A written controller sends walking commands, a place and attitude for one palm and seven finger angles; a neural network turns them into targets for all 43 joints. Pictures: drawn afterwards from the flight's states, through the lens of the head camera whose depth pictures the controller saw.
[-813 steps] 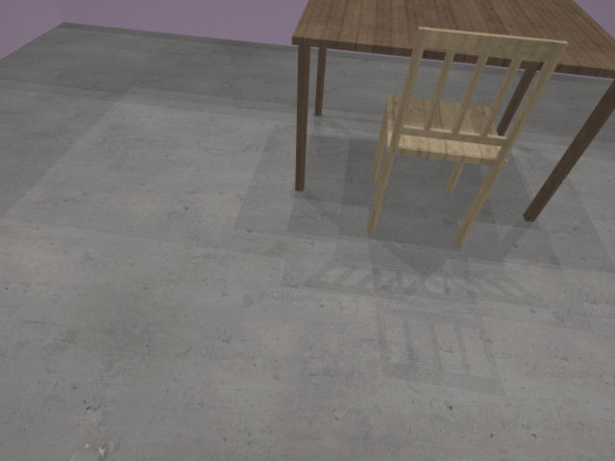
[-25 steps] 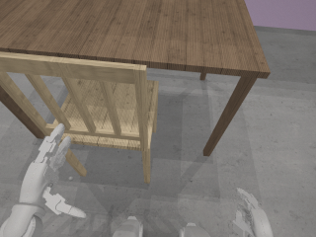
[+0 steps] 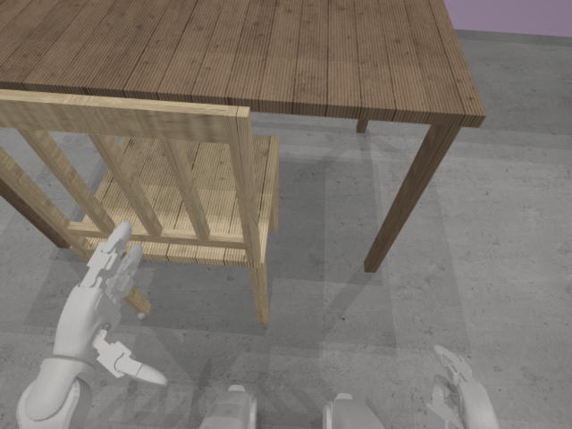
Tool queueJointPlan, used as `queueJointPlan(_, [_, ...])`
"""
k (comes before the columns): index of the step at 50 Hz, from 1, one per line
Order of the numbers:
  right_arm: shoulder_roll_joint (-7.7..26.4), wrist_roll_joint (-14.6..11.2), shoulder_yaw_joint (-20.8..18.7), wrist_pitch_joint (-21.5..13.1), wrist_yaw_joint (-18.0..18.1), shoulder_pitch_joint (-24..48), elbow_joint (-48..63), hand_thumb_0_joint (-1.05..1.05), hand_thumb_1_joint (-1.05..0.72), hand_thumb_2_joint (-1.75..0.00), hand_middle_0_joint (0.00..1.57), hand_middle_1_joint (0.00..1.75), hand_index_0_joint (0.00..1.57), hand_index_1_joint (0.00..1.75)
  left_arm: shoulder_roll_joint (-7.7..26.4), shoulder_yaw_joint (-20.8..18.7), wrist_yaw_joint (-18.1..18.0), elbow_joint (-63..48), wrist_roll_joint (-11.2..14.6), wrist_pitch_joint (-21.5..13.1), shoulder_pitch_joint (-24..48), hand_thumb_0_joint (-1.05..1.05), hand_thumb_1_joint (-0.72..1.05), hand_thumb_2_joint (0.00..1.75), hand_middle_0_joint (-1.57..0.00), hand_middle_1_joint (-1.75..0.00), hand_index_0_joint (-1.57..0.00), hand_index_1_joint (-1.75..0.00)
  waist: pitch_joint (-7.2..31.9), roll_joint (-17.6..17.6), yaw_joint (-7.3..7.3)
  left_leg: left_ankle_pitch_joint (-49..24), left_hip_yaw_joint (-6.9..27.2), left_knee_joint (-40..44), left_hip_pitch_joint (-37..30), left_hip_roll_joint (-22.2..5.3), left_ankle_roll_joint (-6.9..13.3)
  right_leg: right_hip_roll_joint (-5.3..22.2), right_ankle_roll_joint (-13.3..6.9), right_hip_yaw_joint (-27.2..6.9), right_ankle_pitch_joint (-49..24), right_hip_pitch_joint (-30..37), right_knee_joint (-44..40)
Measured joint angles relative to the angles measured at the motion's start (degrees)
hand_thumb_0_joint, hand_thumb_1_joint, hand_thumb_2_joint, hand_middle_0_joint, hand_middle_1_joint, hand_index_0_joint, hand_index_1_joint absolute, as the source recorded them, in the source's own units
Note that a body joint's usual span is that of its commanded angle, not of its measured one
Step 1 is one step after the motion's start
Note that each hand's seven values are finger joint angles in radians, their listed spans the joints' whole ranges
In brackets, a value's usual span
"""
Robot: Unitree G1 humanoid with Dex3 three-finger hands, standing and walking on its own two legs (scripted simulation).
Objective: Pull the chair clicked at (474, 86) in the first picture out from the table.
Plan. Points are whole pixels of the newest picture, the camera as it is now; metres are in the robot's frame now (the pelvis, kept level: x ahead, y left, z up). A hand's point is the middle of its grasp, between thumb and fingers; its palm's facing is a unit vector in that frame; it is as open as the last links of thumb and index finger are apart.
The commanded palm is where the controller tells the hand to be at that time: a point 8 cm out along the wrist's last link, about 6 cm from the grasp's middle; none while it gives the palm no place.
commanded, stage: aim the fingers beside a spindle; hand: left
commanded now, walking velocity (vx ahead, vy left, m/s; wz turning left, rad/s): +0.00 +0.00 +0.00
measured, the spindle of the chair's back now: (132, 190) +0.47 +0.27 +0.00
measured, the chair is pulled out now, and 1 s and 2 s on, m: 0.00 0.00 0.00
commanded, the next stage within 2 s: none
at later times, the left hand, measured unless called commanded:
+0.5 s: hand (161, 300) +0.28 +0.18 +0.02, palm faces -0.08 -1.00 -0.03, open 17.0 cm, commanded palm +0.27 +0.23 +0.02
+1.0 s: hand (188, 284) +0.31 +0.15 +0.00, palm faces -0.09 -1.00 -0.05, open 17.0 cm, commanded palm +0.29 +0.21 +0.00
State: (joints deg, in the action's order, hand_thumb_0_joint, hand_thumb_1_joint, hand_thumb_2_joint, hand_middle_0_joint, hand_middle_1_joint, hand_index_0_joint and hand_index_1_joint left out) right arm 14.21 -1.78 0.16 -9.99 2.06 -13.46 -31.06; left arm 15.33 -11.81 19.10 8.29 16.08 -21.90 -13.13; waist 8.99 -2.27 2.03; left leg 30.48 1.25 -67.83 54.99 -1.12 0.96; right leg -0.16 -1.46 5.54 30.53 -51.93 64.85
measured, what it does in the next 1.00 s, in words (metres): stands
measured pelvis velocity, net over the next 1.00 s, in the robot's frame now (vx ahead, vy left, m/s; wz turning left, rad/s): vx -0.01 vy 0.00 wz -0.01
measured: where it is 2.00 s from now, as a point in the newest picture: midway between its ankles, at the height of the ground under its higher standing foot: outside the picture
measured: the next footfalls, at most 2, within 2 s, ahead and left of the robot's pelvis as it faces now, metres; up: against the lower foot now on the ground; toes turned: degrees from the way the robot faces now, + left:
none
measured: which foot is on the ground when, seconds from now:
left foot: down 0.00-1.00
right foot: down 0.00-1.00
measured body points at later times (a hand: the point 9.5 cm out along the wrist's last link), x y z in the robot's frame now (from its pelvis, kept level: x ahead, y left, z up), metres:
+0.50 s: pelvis -0.01 +0.01 -0.02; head +0.08 +0.02 +0.42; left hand +0.28 +0.23 +0.02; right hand +0.16 -0.24 -0.10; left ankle +0.02 +0.11 -0.65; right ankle +0.01 -0.11 -0.65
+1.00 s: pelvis -0.01 +0.00 -0.03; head +0.09 +0.01 +0.41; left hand +0.31 +0.21 +0.00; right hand +0.14 -0.25 -0.13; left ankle +0.02 +0.11 -0.65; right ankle +0.01 -0.11 -0.65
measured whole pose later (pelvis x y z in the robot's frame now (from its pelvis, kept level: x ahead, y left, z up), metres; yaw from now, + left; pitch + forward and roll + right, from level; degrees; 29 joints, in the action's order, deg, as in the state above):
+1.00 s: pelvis -0.01 +0.00 -0.03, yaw -1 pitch +22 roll -2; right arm 13.8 -0.8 0.5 -4.0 0.2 -12.0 -30.9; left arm 13.0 -6.7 10.4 16.2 10.3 -23.4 1.9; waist 10.0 -1.8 2.5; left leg 32.1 0.6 -75.1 65.1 -1.1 1.1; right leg 0.1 -1.6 4.8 32.4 -62.6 72.9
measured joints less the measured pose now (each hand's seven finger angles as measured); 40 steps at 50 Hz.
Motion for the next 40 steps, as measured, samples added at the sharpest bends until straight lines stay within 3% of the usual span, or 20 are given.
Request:
queueJointPlan(8, [-0.41, 0.36, 0.21, 0.23, -0.23, 0.6, -0.19, 0.01, -0.91, -0.9, 0.2, 0.3, 0.2, 0.3, -0.42, 0.17, -1.99, 0.14, -0.75, -2.23, 2.23, -0.01, -0.5, 0.3, -0.07, -0.08, -0.06, -0.08, 0.05, 0.53, -0.14, 0.36, -0.08, -1.75, 2.08, 0.08, 0.14, 0.14, 0.08, -0.08, 0.37, -2.09, 1.79])
queueJointPlan(16, [-0.23, 0.32, 0.54, 0.97, -0.55, 0.76, 0.39, 0.01, -0.91, -0.9, 0.2, 0.3, 0.2, 0.3, -0.67, 2.08, -2.16, 1.22, -1.32, -1.03, 3.79, -0.01, -0.5, 0.3, -0.06, -0.08, -0.06, -0.08, 0.5, 0.19, -0.03, 0.48, -0.07, -2.9, 3.77, 0.25, 0.48, 0.33, 0.39, -0.06, 0.4, -3.59, 2.69])
queueJointPlan(40, [-0.44, 1.12, 0.41, 4.41, -1.73, 0.72, 0.54, 0.01, -0.91, -0.9, 0.2, 0.3, 0.2, 0.3, -2.84, 5.94, -8.54, 4.57, -5.44, -1.95, 10.66, -0.01, -0.5, 0.3, -0.06, -0.08, -0.06, -0.08, 1.18, 0.43, 0.38, 1.2, -0.92, -5.91, 8.26, 0.34, 0.69, 0.56, 0.51, -0.91, 1.26, -8.63, 6.4])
